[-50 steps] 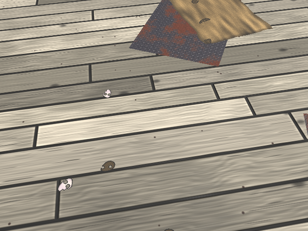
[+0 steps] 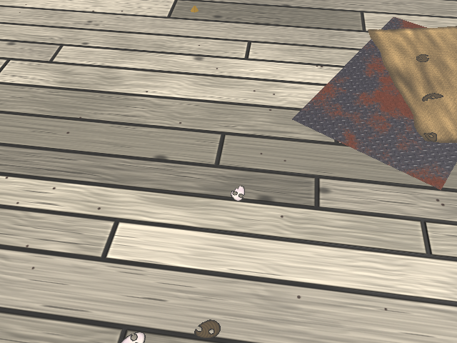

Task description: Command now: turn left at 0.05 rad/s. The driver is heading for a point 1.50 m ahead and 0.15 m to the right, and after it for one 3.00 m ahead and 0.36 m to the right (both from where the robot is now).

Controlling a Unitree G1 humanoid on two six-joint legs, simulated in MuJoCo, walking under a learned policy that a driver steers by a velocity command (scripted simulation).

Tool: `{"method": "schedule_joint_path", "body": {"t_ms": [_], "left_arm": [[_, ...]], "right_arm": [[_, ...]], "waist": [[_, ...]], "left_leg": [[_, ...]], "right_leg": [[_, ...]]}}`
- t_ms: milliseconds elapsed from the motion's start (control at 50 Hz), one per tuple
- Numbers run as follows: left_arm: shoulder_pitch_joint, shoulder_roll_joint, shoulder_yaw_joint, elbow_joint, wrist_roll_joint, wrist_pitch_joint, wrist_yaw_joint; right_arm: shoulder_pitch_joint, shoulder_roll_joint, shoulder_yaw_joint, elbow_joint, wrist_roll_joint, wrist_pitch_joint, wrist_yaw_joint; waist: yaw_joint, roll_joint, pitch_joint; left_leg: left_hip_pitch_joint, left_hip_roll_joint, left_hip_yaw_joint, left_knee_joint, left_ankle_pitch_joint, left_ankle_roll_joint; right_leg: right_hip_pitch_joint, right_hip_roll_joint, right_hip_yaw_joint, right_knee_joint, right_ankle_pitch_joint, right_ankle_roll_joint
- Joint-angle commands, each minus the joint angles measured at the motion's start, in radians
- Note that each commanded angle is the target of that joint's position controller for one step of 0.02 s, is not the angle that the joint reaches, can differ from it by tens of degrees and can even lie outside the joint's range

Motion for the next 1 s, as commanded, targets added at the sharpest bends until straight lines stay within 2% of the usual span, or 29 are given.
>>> {"method": "schedule_joint_path", "body": {"t_ms": [20, 280, 620, 640, 680, 700, 740, 780, 820, 840, 860, 880, 900, 920, 940, 960, 980, 1000], "left_arm": [[-0.019, 0.122, 0.033, -0.055, -0.003, -0.006, 0.005], [-0.028, 0.114, 0.035, 0.032, -0.005, 0.005, 0.01], [-0.004, 0.109, 0.033, 0.19, -0.009, 0.012, 0.026], [0.013, 0.101, 0.03, 0.205, -0.008, 0.014, 0.027], [0.021, 0.124, 0.039, 0.215, -0.021, 0.018, 0.033], [0.026, 0.127, 0.039, 0.214, -0.024, 0.013, 0.034], [0.055, 0.129, 0.04, 0.218, -0.034, -0.012, 0.03], [0.106, 0.149, 0.048, 0.233, -0.038, -0.036, 0.022], [0.134, 0.177, 0.057, 0.241, -0.038, -0.044, 0.015], [0.122, 0.179, 0.057, 0.233, -0.038, -0.043, 0.012], [0.087, 0.175, 0.055, 0.217, -0.04, -0.041, 0.01], [0.014, 0.167, 0.05, 0.189, -0.043, -0.039, 0.007], [-0.071, 0.128, 0.038, 0.151, -0.047, -0.043, 0.004], [-0.117, 0.067, 0.023, 0.118, -0.045, -0.062, 0.001], [-0.125, 0.089, 0.026, 0.093, -0.039, -0.086, -0.002], [-0.117, 0.127, 0.037, 0.1, -0.044, -0.097, -0.009], [-0.082, 0.116, 0.034, 0.11, -0.053, -0.101, -0.018], [-0.078, 0.104, 0.031, 0.113, -0.055, -0.101, -0.024]], "right_arm": [[-0.008, -0.099, -0.027, -0.051, 0.003, -0.018, -0.005], [0.01, -0.093, -0.027, 0.014, 0.006, -0.026, -0.022], [0.03, -0.077, -0.021, 0.155, 0.009, -0.037, -0.03], [0.05, -0.068, -0.018, 0.172, 0.009, -0.036, -0.031], [0.055, -0.085, -0.024, 0.18, 0.02, -0.035, -0.035], [0.054, -0.087, -0.024, 0.175, 0.024, -0.041, -0.037], [0.058, -0.076, -0.022, 0.173, 0.035, -0.069, -0.033], [0.041, -0.056, -0.019, 0.168, 0.039, -0.098, -0.023], [0.034, -0.023, -0.013, 0.162, 0.042, -0.117, -0.009], [0.043, -0.025, -0.013, 0.167, 0.042, -0.122, -0.005], [0.07, -0.026, -0.014, 0.178, 0.04, -0.125, -0.003], [0.143, -0.023, -0.015, 0.205, 0.041, -0.127, -0.001], [0.241, -0.054, -0.023, 0.244, 0.042, -0.131, -0.002], [0.357, -0.137, -0.047, 0.288, 0.049, -0.134, -0.004], [0.412, -0.197, -0.063, 0.296, 0.042, -0.137, 0.004], [0.402, -0.14, -0.047, 0.29, 0.022, -0.142, 0.008], [0.381, -0.11, -0.037, 0.281, 0.013, -0.144, 0.012], [0.358, -0.102, -0.033, 0.271, 0.015, -0.141, 0.015]], "waist": [[0.006, 0.012, -0.078], [0.004, 0.003, -0.035], [0.007, 0.001, 0.003], [0.006, -0.001, -0.016], [0.006, -0.008, 0.034], [0.007, -0.015, 0.073], [0.015, -0.028, 0.117], [0.03, -0.063, 0.102], [0.023, -0.144, 0.078], [0.011, -0.151, 0.08], [-0.013, -0.144, 0.084], [-0.061, -0.134, 0.088], [-0.106, -0.055, 0.095], [-0.128, 0.157, 0.086], [-0.143, 0.282, 0.086], [-0.12, 0.178, 0.089], [-0.09, 0.118, 0.073], [-0.076, 0.09, 0.065]], "left_leg": [[-0.019, 0.069, -0.061, -0.075, 0.243, 0.026], [0.0, 0.071, -0.056, -0.098, 0.223, 0.017], [0.006, 0.055, -0.025, -0.138, 0.166, 0.007], [0.011, 0.044, -0.013, -0.145, 0.067, 0.01], [-0.055, 0.02, 0.0, -0.126, -0.249, 0.038], [-0.098, 0.027, -0.009, -0.124, -0.35, 0.053], [-0.154, 0.05, -0.03, -0.104, -0.367, 0.073], [-0.192, 0.046, -0.007, -0.036, -0.273, 0.072], [-0.187, 0.023, 0.064, 0.065, -0.135, 0.064], [-0.143, 0.029, 0.075, 0.067, -0.11, 0.072], [-0.057, 0.032, 0.075, 0.024, -0.105, 0.088], [0.061, 0.04, 0.061, -0.064, -0.098, 0.108], [0.168, 0.084, -0.04, -0.159, -0.129, 0.133], [0.327, 0.202, -0.269, -0.272, -0.156, 0.188], [0.45, 0.37, -0.512, -0.333, 0.03, 0.26], [0.496, 0.4, -0.523, -0.3, 0.162, 0.277], [0.53, 0.391, -0.463, -0.282, 0.247, 0.262], [0.538, 0.377, -0.389, -0.288, 0.319, 0.244]], "right_leg": [[0.104, -0.066, 0.064, -0.049, 0.259, -0.04], [0.107, -0.048, 0.057, -0.079, 0.207, -0.029], [0.098, -0.034, 0.051, -0.127, 0.128, -0.029], [0.103, -0.023, 0.043, -0.135, 0.022, -0.031], [0.047, -0.004, 0.044, -0.129, -0.31, -0.058], [0.008, -0.018, 0.072, -0.14, -0.421, -0.078], [-0.002, -0.066, 0.147, -0.163, -0.478, -0.116], [0.055, -0.132, 0.256, -0.208, -0.477, -0.162], [0.087, -0.231, 0.414, -0.307, -0.498, -0.221], [0.051, -0.252, 0.443, -0.332, -0.485, -0.233], [-0.016, -0.236, 0.416, -0.33, -0.456, -0.221], [-0.107, -0.193, 0.343, -0.291, -0.402, -0.19], [-0.204, -0.106, 0.207, -0.165, -0.287, -0.135], [-0.361, 0.022, 0.002, 0.12, -0.125, -0.059], [-0.544, 0.042, -0.037, 0.325, -0.204, -0.037], [-0.652, 0.005, 0.014, 0.49, -0.287, -0.045], [-0.706, -0.029, 0.034, 0.58, -0.241, -0.062], [-0.741, -0.057, 0.022, 0.612, -0.184, -0.07]]}}
Keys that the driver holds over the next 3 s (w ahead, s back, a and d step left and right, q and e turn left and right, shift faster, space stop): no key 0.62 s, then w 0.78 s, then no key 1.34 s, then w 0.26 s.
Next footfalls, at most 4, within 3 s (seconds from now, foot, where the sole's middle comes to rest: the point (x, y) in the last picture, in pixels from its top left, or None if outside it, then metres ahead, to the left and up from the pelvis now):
1.28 right None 0.43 -0.14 -0.77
1.76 left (212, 321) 0.57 0.08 -0.77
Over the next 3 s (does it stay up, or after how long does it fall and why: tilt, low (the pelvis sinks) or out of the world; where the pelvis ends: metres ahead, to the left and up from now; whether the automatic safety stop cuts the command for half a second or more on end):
stays up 0.51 0.00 -0.01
